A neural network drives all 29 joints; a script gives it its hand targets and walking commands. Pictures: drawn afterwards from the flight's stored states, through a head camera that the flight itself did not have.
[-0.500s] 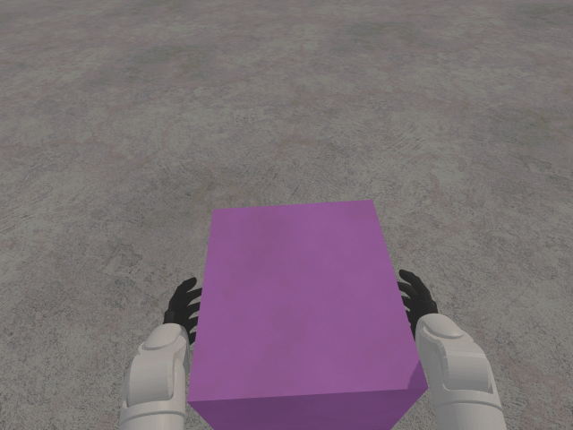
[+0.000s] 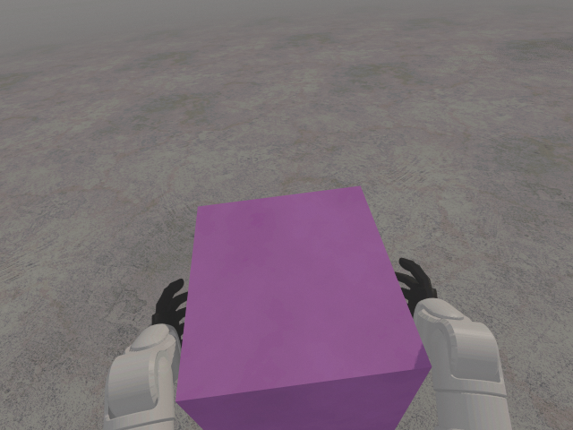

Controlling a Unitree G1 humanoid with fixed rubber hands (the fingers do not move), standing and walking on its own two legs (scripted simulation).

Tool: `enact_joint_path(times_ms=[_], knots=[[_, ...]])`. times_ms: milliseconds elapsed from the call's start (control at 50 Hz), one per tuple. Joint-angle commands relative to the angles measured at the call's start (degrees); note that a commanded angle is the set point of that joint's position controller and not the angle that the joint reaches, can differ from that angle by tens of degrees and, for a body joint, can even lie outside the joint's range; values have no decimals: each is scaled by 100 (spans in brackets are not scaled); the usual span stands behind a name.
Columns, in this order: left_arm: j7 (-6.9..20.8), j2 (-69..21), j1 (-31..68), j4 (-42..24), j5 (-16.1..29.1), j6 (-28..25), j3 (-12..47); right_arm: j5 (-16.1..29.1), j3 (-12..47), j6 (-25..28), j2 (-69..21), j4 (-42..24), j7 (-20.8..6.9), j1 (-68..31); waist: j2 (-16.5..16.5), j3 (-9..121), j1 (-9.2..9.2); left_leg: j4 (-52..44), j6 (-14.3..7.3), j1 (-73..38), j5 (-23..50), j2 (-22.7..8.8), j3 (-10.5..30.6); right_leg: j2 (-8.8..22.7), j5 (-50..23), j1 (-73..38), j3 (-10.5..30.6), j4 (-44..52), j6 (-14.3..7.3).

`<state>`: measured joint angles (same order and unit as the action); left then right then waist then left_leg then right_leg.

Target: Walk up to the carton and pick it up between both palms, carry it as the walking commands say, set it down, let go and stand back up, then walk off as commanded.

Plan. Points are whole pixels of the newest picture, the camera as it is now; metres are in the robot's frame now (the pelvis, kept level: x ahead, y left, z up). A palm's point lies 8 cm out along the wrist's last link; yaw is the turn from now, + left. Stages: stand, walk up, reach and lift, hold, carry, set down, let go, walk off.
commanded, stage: carry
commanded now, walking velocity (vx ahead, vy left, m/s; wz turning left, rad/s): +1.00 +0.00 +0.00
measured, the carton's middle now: (295, 319) +0.29 +0.02 +0.04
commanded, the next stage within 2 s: none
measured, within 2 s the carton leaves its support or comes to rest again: neither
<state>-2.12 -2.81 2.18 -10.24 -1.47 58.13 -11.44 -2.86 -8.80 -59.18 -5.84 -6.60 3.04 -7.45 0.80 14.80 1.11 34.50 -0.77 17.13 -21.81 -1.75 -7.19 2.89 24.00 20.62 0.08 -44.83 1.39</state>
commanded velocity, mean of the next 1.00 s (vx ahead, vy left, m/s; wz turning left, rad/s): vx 1.00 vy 0.00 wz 0.00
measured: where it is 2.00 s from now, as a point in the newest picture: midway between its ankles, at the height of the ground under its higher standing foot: (293, 231)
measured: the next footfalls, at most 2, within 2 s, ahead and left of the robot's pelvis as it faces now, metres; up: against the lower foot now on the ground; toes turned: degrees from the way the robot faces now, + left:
right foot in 0.14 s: +0.13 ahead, -0.12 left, +0.00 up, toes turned -5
left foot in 0.42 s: +0.37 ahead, +0.14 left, +0.00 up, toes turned +14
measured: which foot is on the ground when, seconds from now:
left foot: down 0.00-0.16, up 0.18-0.40, down 0.42-0.84, up 0.86-1.00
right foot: up 0.00-0.12, down 0.14-0.48, up 0.50-0.76, down 0.78-1.00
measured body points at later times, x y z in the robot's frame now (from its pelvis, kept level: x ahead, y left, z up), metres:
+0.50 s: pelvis +0.29 +0.02 -0.01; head +0.23 +0.02 +0.43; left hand +0.51 +0.22 +0.06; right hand +0.54 -0.12 +0.06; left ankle +0.33 +0.13 -0.73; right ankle +0.11 -0.11 -0.69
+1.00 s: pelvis +0.67 -0.01 +0.00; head +0.63 -0.02 +0.45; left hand +0.86 +0.20 +0.07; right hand +0.93 -0.13 +0.07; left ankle +0.60 +0.12 -0.65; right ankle +0.65 -0.10 -0.73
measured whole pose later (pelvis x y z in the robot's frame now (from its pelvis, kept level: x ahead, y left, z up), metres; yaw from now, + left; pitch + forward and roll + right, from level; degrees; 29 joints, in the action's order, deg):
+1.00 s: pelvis +0.67 -0.01 +0.00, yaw +7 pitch +3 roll -2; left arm -6.6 -7.7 -4.3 -24.7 1.7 67.0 -10.9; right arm 2.6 -10.6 -68.1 -7.2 -22.1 5.6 1.2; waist 2.6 9.2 2.3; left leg 66.1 1.0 29.5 -17.6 -7.2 -1.8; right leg 1.8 18.7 14.2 -14.7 -30.1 -1.9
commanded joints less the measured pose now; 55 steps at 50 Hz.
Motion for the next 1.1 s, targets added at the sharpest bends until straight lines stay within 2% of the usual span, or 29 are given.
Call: enact_joint_path(times_ms=[0, 60, 100, 120, 140, 160, 180, 240, 320, 380, 400, 420, 440, 460, 480, 500, 540, 580, 640, 720, 760, 780, 800, 820, 860, 940, 980, 1040, 1080], knots=[[737, -4903, 4076, -1889, 1841, 446, 4776, 1293, 3845, -233, -4584, -1775, -500, -2401, 457, 229, -328, -2210, -1110, -2087, -411, -2028, 3078, 64, -52, 2411, -223, 169, -90], [638, -4986, 3270, -2033, 1970, 551, 4580, 1572, 4113, -387, -4592, -2677, -307, -2314, 570, 489, -274, -1766, -797, -2083, 430, -1832, 1833, -74, -257, 1552, -641, 1674, -124], [545, -4924, 2938, -2221, 2006, 672, 4429, 1677, 4165, -482, -4361, -3310, -219, -2492, 749, 770, -63, -579, -301, -690, 1896, -1048, 472, -185, -1283, -988, -795, 2350, -209], [431, -4734, 2646, -2221, 1923, 730, 4435, 1575, 4066, -633, -4320, -2974, -199, -2010, 101, 1155, 73, 522, -51, 516, 2391, -627, 41, 244, -907, -2663, 155, 2225, -560], [337, -4553, 2281, -2073, 1738, 776, 4280, 1621, 4012, -690, -4192, -3020, -239, -1903, -742, 1464, 153, 1573, 152, 2021, 1085, -231, -164, 1417, 6, -3989, 1906, 2662, -1074], [271, -4392, 2370, -2117, 1584, 767, 4275, 1681, 4200, -727, -4102, -3261, -304, -2186, -1676, 673, 160, 2237, 54, 3632, -372, -70, 227, 1950, -122, -4228, 2886, 3001, -1423], [144, -4277, 2501, -2561, 1492, 726, 4266, 1885, 4327, -780, -4128, -3311, -336, -2095, -1211, 788, 147, 2475, -55, 3573, -444, -337, 657, 2225, -778, -4003, 3159, 2811, -1753], [-11, -4063, 2273, -2471, 1223, 868, 4093, 1987, 4205, -923, -3918, -3032, -427, -2216, -40, -354, 131, 2304, 112, 3516, -401, -598, 627, 1988, -653, -2761, 2119, 3177, -1434], [88, -4079, 3004, -2590, 1587, 952, 4479, 1558, 3837, -958, -3880, -2603, -369, -1859, -1003, -530, -27, 500, 28, 1982, 452, -478, -201, 1368, -1283, -1558, 420, 3259, -1059], [144, -4124, 2868, -2389, 1661, 1001, 4525, 1438, 3574, -922, -3957, -2411, -337, -1624, -1074, -375, -247, -546, 24, -559, 1445, -47, -894, 967, -2677, -387, -663, 2144, -687], [184, -4032, 2450, -2272, 1612, 1043, 4433, 1424, 3634, -905, -3792, -2494, -285, -1372, -506, 20, -297, -280, -55, -1718, 1111, 206, -797, 678, -3115, 208, -771, 1397, -494], [237, -4130, 2836, -2446, 1706, 1045, 4537, 1331, 3506, -883, -3784, -2503, -234, -1363, 272, 351, -504, -465, -462, -2782, 338, -392, 247, 354, -3382, 1161, -983, -295, -246], [239, -4046, 2823, -2329, 1599, 1092, 4462, 1281, 3433, -862, -3674, -2311, -220, -1422, 1813, 443, -369, -1837, -1040, -3031, -1008, -1809, 3009, -373, -1284, 2209, -911, -1853, 53], [303, -4210, 2912, -2404, 1765, 1066, 4624, 1095, 3266, -803, -3667, -2095, -183, -887, 2166, 497, -233, -1785, -1241, -3316, 257, -2108, 3461, -124, 117, 2555, -275, -2409, 41], [391, -4396, 3342, -2580, 1993, 999, 4718, 1226, 3426, -743, -4094, -2195, -150, -1254, 1617, 624, -279, -1579, -1454, -3453, 956, -2175, 3483, 77, 301, 2892, -99, -2681, -32], [474, -4370, 3565, -2713, 2071, 926, 4804, 1174, 3571, -711, -4149, -2311, -180, -1360, 528, 526, -323, -1648, -1291, -3209, 1265, -2359, 3239, 247, 87, 3078, 13, -2856, -103], [511, -4782, 3324, -2598, 2111, 810, 4686, 1463, 3809, -620, -4450, -2771, -216, -1789, -161, 469, -330, -1721, -1062, -2907, 1301, -2275, 2604, 531, -180, 2963, 50, -2257, -85], [541, -5066, 2910, -2197, 1912, 716, 4458, 1771, 4132, -481, -4621, -3143, -294, -2446, 347, 285, -299, -2019, -848, -2332, 710, -2086, 2255, 526, -277, 2726, -100, -1359, -88], [491, -5004, 2420, -2237, 1686, 582, 4300, 1951, 4497, -444, -4568, -3544, -372, -2528, 192, 156, -248, -2321, -755, -1564, 541, -2016, 1488, 472, -668, 1778, -433, 388, -44], [242, -4753, 2056, -2389, 1312, 513, 4333, 2009, 4456, -522, -4243, -3185, -530, -1998, 970, 609, -130, -1362, -164, -999, 3557, -1197, -166, -250, -2307, -898, -1492, 1481, -148], [131, -4338, 1594, -2253, 1125, 606, 4163, 1907, 4381, -678, -3937, -2945, -574, -1519, -17, 948, 77, 573, 56, 297, 3760, -782, -356, -82, -1533, -3069, -965, 1607, -505], [62, -4161, 1335, -1988, 906, 697, 4030, 1900, 4353, -774, -3755, -2884, -575, -1656, -368, 914, 239, 2039, 186, 1334, 3050, -363, -412, 1011, -260, -3609, 925, 2220, -1086], [14, -4014, 1639, -2323, 905, 724, 4088, 1908, 4352, -818, -3789, -2862, -567, -1644, -895, 588, 136, 3542, 222, 2411, -26, 321, -121, 1893, -148, -3810, 2894, 2965, -1641], [51, -4092, 1660, -2045, 843, 754, 4095, 2055, 4552, -810, -3937, -2942, -628, -1962, -604, 783, 87, 4299, 70, 2754, -418, -135, 678, 2263, -612, -3674, 3361, 2847, -1914], [57, -4466, 2110, -2537, 1175, 716, 4403, 2135, 4363, -761, -4202, -3058, -693, -2075, -71, 707, 118, 4576, 49, 3079, 19, -607, 1047, 2200, -564, -3305, 2468, 2988, -1757], [272, -4966, 2799, -2588, 1710, 725, 4701, 1680, 3942, -650, -4492, -2583, -639, -1838, -676, -11, 28, 2849, 202, 2619, 611, -832, 750, 1663, -859, -2031, 1254, 3351, -1133], [395, -4947, 2810, -2354, 1895, 767, 4885, 1348, 3681, -623, -4352, -2188, -570, -1433, -259, -257, -31, 1505, 155, 1810, 311, -828, 507, 1573, -1064, -1246, 449, 3382, -993], [502, -4738, 2886, -2390, 2098, 781, 4977, 1114, 3592, -567, -4172, -2373, -398, -1357, -1097, -340, -25, 289, 88, 1029, 878, -322, -310, 1496, -1327, -1040, 101, 3635, -945], [539, -4640, 2908, -2681, 2227, 749, 5116, 1033, 3524, -545, -4129, -2462, -338, -1016, -1155, -275, -89, -340, 21, 220, 1344, -108, -672, 1425, -1961, -934, -347, 3185, -825]])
